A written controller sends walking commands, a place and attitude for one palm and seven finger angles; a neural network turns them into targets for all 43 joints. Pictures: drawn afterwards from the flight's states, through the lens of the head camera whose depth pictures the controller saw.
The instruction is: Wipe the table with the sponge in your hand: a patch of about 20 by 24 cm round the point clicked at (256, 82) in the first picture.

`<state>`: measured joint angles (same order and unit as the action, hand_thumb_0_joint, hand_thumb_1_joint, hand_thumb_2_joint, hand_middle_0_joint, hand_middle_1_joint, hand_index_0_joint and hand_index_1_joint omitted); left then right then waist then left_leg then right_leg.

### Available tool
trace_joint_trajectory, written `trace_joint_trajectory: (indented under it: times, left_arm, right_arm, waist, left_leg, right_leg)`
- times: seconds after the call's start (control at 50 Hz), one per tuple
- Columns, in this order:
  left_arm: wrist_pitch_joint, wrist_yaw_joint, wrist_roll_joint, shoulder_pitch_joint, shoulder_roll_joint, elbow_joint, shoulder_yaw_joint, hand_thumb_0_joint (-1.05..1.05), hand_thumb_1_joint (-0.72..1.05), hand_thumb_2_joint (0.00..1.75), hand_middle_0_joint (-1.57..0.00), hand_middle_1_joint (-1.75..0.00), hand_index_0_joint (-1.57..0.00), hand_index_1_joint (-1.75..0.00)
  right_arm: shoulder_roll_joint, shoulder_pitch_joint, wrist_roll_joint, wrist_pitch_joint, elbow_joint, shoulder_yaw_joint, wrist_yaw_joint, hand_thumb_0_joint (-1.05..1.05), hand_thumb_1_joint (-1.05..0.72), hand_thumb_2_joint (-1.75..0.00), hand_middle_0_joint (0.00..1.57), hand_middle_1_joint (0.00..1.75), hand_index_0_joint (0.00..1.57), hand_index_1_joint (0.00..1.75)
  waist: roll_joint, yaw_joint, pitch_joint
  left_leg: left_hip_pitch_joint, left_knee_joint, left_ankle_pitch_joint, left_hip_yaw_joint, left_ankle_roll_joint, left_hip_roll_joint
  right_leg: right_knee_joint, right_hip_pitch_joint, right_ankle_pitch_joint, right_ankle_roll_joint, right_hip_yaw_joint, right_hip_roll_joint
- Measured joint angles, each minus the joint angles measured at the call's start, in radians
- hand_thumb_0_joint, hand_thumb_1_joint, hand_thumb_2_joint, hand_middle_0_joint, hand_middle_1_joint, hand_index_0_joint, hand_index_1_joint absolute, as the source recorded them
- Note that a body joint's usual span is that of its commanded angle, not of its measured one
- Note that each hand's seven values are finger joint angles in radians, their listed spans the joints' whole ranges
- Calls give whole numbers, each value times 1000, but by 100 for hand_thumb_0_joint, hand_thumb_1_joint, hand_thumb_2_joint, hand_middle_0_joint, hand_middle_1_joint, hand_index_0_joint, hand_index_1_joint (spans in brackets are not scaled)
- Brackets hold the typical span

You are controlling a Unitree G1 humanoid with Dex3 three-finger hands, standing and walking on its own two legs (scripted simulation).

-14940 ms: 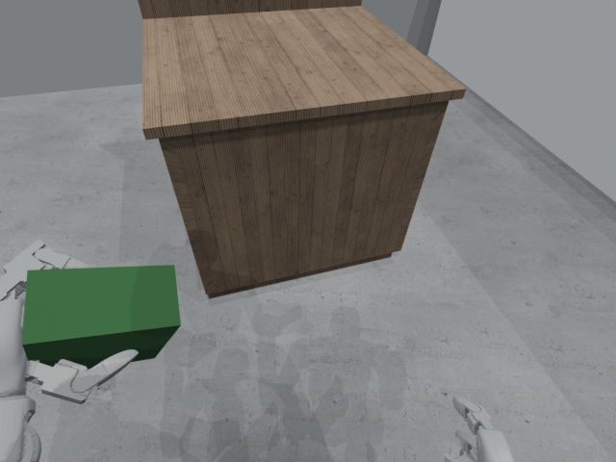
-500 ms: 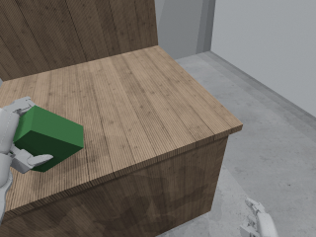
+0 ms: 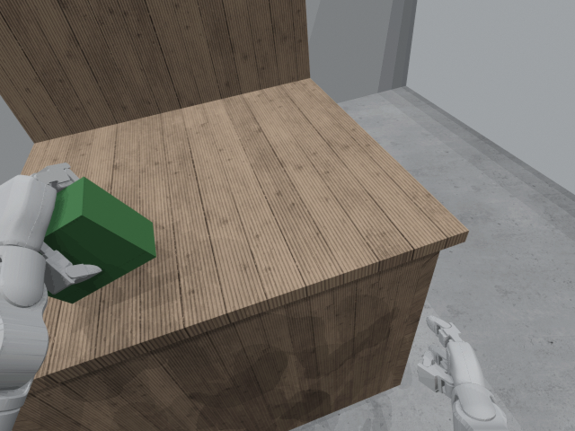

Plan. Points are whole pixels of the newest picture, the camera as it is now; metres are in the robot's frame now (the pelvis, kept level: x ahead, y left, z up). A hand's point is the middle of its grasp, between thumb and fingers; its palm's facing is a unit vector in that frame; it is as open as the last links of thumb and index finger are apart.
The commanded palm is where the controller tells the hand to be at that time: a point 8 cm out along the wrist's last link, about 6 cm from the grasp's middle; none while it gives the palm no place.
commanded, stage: turn the palm down, sponge in hand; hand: left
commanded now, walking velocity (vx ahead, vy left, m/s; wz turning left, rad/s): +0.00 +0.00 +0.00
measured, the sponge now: (89, 251) +0.25 +0.30 +0.17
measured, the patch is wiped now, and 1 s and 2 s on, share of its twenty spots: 0.00 0.00 0.00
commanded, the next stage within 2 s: move the sponge above the wiping area in 0.76 s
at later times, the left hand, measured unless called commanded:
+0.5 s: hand (75, 260) +0.22 +0.29 +0.19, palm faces +0.25 -0.19 -0.95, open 10.2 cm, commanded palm +0.17 +0.29 +0.28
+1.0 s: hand (100, 269) +0.22 +0.27 +0.17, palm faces +0.17 -0.17 -0.97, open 10.2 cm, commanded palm +0.18 +0.28 +0.28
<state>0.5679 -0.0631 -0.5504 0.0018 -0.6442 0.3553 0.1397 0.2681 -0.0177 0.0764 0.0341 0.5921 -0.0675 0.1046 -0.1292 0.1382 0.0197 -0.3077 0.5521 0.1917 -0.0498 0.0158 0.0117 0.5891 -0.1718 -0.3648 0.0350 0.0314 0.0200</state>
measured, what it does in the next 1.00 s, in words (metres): stands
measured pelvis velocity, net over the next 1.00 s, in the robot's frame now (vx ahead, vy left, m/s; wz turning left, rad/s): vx -0.02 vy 0.00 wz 0.00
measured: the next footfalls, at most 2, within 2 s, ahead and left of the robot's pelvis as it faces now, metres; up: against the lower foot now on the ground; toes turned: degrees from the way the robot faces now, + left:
none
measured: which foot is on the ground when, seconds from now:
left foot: down 0.00-1.00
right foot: down 0.00-1.00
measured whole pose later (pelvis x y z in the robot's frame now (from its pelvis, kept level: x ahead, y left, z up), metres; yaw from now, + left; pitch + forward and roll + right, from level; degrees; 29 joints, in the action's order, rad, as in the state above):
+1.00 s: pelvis -0.02 +0.00 +0.00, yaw +0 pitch -5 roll +0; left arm 0.47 -0.11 -0.73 0.02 -0.59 0.36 -0.06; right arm 0.26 0.00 0.05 0.00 0.64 -0.07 0.09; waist -0.13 0.15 -0.01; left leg -0.26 0.50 0.15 -0.05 0.01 0.01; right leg 0.55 -0.13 -0.32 0.04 0.03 0.02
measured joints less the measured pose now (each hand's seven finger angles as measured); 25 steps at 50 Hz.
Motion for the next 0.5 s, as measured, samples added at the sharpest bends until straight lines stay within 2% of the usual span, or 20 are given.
trace_joint_trajectory:
  times: [0.08, 0.16, 0.2, 0.26, 0.36, 0.42, 0.5]
  left_arm:
    - [-10, -45, -59, 17, 33, 61, -100, -1, -50, 102, -72, -132, -73, -132]
    - [-65, -43, -110, 32, 6, 130, -166, -1, -51, 102, -73, -132, -73, -132]
    - [-80, -27, -120, 16, -23, 133, -159, -1, -51, 102, -73, -132, -74, -132]
    - [-84, 0, -122, -30, -47, 88, -109, 0, -51, 102, -73, -132, -74, -132]
    - [-50, -5, -130, -81, -27, -21, -26, 0, -51, 102, -73, -132, -73, -132]
    - [-34, -19, -140, -71, 18, -46, -46, 0, -51, 102, -73, -132, -73, -132]
    - [-46, -37, -151, -13, 69, -8, -134, 0, -51, 102, -73, -132, -73, -132]
  right_arm:
    - [-3, 14, -10, -15, 5, -4, 2, 2, -91, -90, 20, 30, 20, 30]
    - [-16, 35, -29, -22, 19, -12, -3, 2, -91, -90, 20, 30, 20, 30]
    - [-23, 45, -31, -17, 30, -15, -7, 2, -91, -90, 20, 30, 20, 30]
    - [-29, 49, -28, -3, 42, -19, -16, 2, -91, -90, 20, 30, 20, 30]
    - [-26, 44, -9, 12, 42, -26, -26, 2, -91, -90, 20, 30, 20, 30]
    - [-17, 33, 1, 2, 33, -22, -24, 2, -91, -90, 20, 30, 20, 30]
    - [-13, 30, -8, -21, 32, -15, -15, 2, -91, -90, 20, 30, 20, 30]
  waist:
    - [0, 6, -22]
    - [1, 10, -29]
    - [-2, 16, -26]
    - [-8, 22, -13]
    - [-14, 19, 3]
    - [-13, 19, -3]
    - [-3, 18, -25]
  left_leg:
    - [5, -13, -15, 0, -6, 6]
    - [14, -19, -22, 4, -9, 7]
    - [20, -24, -24, 6, -8, 4]
    - [29, -34, -31, 5, -7, 1]
    - [34, -56, -47, -2, -6, 1]
    - [32, -60, -54, -7, -7, 4]
    - [35, -55, -54, -6, -9, 7]
  right_leg:
    - [-7, 3, 11, -4, 0, -6]
    - [-11, 9, 17, -5, -3, -8]
    - [-18, 15, 23, -5, -6, -5]
    - [-33, 27, 32, -5, -5, -2]
    - [-53, 32, 46, -7, 2, -2]
    - [-53, 31, 49, -8, 7, -4]
    - [-41, 30, 45, -8, 7, -7]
